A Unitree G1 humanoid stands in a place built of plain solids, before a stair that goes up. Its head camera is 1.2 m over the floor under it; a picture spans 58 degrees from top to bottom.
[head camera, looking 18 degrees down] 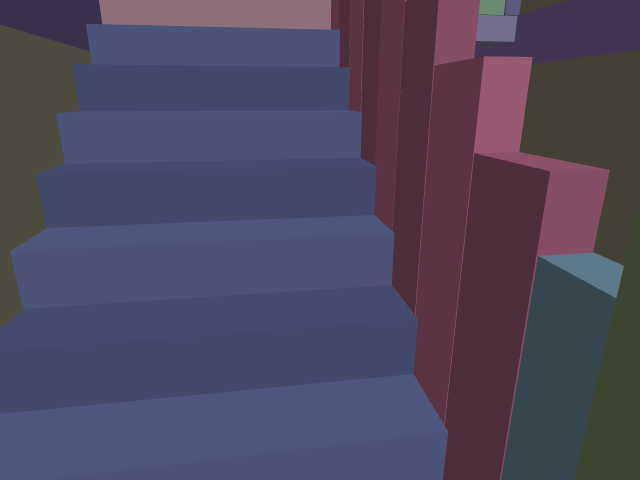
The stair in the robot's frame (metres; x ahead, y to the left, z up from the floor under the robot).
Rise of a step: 0.19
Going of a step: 0.25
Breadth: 1.20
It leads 9 degrees to the left of straight ahead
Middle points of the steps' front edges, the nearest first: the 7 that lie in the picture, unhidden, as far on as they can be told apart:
0.82 0.26 0.38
1.07 0.30 0.58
1.31 0.34 0.77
1.56 0.38 0.96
1.81 0.42 1.15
2.06 0.45 1.34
2.31 0.49 1.53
